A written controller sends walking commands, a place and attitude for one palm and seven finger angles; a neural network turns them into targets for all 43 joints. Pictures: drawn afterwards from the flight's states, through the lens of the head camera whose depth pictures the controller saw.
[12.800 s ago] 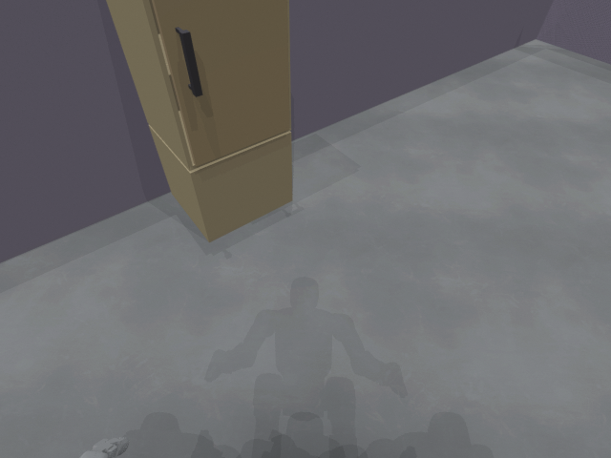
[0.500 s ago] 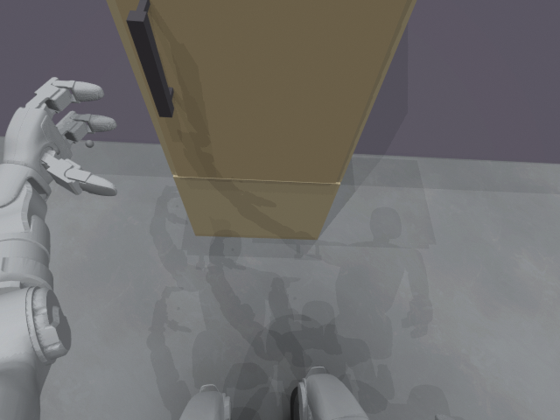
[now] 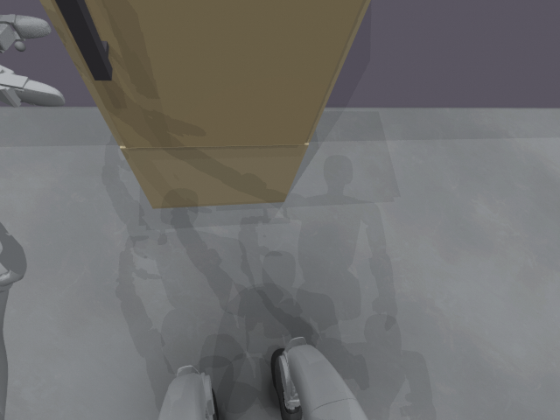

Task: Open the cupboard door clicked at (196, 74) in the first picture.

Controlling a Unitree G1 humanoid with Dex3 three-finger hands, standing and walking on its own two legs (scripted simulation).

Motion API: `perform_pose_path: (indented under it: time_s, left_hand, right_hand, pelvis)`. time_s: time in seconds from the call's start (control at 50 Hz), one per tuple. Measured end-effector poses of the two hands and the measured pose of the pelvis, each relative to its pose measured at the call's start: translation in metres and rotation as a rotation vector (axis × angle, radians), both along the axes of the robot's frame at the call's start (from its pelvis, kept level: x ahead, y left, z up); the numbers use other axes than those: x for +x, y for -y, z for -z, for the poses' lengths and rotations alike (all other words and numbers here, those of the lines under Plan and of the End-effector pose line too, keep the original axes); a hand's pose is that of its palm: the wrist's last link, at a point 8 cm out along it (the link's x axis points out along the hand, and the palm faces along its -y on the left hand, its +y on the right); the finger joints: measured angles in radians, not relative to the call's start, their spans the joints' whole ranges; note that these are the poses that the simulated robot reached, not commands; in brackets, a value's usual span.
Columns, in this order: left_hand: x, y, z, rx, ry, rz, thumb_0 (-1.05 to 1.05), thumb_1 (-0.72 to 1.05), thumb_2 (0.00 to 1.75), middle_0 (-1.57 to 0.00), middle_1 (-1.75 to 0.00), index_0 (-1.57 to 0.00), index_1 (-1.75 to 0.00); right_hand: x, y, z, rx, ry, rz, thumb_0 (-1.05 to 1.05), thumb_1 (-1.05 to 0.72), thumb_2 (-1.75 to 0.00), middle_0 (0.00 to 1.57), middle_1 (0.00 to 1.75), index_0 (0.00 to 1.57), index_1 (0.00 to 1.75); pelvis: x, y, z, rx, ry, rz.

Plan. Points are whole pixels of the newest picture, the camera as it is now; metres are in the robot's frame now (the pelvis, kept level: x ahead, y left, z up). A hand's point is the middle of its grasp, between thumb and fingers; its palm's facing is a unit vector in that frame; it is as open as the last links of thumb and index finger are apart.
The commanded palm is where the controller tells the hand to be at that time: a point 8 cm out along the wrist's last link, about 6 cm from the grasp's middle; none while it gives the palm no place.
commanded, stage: move the hooked fingers beside the handle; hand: left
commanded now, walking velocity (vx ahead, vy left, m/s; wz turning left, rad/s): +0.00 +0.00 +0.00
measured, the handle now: (81, 8) +0.64 +0.16 +0.09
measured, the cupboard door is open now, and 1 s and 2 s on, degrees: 0 0 0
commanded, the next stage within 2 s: slide the fingers in behind the handle in 1.30 s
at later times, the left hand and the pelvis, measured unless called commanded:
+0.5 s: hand (6, 39) +0.58 +0.23 +0.10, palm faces -0.07 -1.00 +0.00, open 14.0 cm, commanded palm +0.56 +0.26 +0.09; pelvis +0.04 +0.01 +0.01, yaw -1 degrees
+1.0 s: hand (25, 48) +0.58 +0.22 +0.09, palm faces -0.07 -1.00 -0.02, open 14.0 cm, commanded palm +0.57 +0.25 +0.08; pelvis +0.01 +0.00 +0.00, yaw +0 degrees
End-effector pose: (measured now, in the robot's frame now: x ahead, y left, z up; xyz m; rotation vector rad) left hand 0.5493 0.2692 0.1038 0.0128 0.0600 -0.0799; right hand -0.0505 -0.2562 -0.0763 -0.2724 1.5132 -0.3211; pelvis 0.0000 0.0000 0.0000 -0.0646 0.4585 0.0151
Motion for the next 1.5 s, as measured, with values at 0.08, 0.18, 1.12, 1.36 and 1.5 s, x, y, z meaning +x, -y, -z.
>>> perform_pose_path:
  time_s: [0.08, 0.18, 1.12, 1.36, 1.5]
  left_hand:
    - [0.016, 0.001, 0.004, -0.010, -0.014, -0.004, -0.01, -0.50, 0.30, -0.30, -1.20, -0.30, -1.20]
    - [0.030, -0.002, 0.009, 0.000, 0.006, -0.012, -0.01, -0.50, 0.30, -0.30, -1.20, -0.30, -1.20]
    - [0.013, 0.005, 0.014, 0.004, -0.013, 0.001, -0.01, -0.50, 0.30, -0.30, -1.20, -0.30, -1.20]
    - [0.026, 0.005, 0.025, 0.011, -0.010, -0.023, -0.01, -0.50, 0.30, -0.30, -1.20, -0.30, -1.20]
    - [0.029, -0.003, 0.026, 0.029, -0.024, -0.016, -0.01, -0.50, 0.30, -0.30, -1.20, -0.30, -1.20]
  right_hand:
    - [-0.007, -0.007, -0.001, 0.000, -0.035, 0.015, 0.00, -0.90, -0.90, 0.20, 0.30, 0.20, 0.30]
    - [-0.012, -0.017, -0.004, 0.007, -0.069, 0.043, 0.00, -0.90, -0.90, 0.20, 0.30, 0.20, 0.30]
    - [0.000, -0.004, 0.004, 0.027, -0.052, 0.021, 0.00, -0.90, -0.90, 0.20, 0.30, 0.20, 0.30]
    - [-0.020, -0.010, 0.001, 0.013, -0.090, 0.051, 0.00, -0.90, -0.90, 0.20, 0.30, 0.20, 0.30]
    - [-0.014, -0.016, 0.002, 0.024, -0.097, 0.044, 0.00, -0.90, -0.90, 0.20, 0.30, 0.20, 0.30]
  pelvis:
    - [0.003, -0.003, 0.003, -0.007, -0.025, 0.002]
    - [0.009, -0.007, 0.004, -0.011, -0.049, 0.014]
    - [0.007, 0.004, 0.003, -0.010, -0.027, 0.004]
    - [0.002, 0.000, 0.010, -0.016, -0.056, 0.014]
    - [0.006, -0.003, 0.009, -0.020, -0.066, 0.009]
